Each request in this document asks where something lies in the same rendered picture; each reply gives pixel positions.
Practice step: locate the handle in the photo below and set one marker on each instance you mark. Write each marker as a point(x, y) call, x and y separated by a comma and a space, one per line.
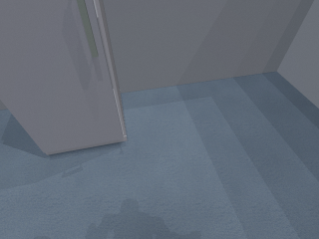
point(88, 28)

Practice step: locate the fridge door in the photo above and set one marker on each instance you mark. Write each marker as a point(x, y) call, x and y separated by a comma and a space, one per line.
point(49, 81)

